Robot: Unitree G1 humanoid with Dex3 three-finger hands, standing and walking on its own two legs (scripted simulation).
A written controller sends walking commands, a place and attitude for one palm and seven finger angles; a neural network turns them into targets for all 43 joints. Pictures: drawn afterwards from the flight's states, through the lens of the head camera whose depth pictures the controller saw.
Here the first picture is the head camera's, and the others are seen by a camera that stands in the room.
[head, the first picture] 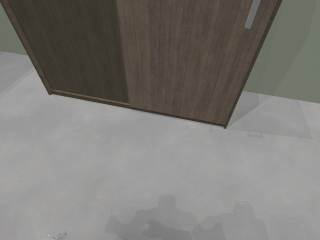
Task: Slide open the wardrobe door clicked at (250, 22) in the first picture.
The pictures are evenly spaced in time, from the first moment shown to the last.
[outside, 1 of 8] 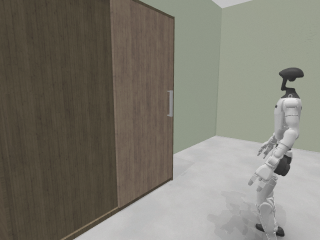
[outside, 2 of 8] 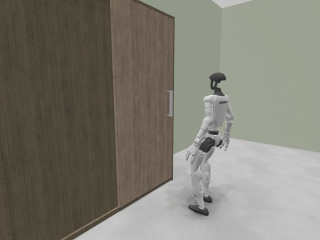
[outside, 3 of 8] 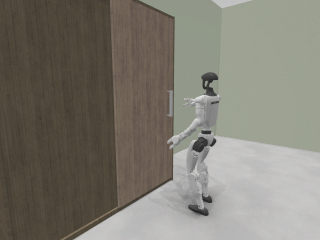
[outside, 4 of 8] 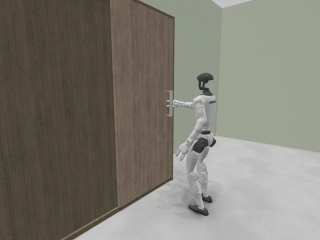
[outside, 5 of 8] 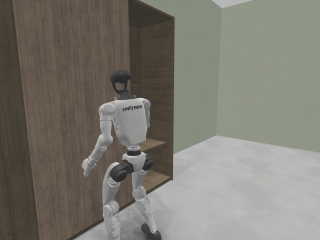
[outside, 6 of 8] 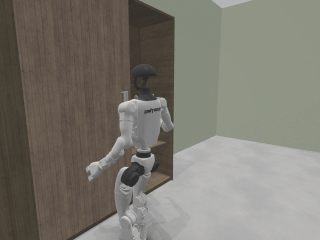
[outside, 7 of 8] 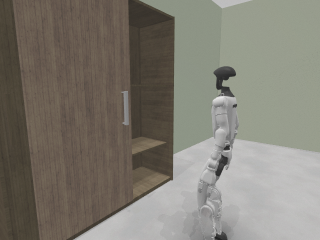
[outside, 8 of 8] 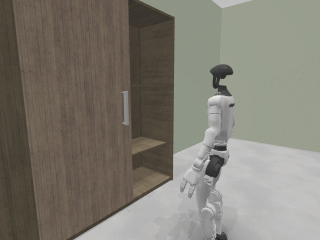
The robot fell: no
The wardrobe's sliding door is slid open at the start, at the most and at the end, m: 0.00 0.66 0.66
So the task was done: yes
